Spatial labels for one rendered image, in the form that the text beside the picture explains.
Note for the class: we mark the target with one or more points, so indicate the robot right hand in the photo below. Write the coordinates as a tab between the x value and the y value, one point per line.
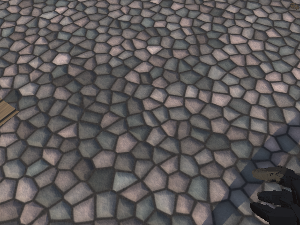
289	212

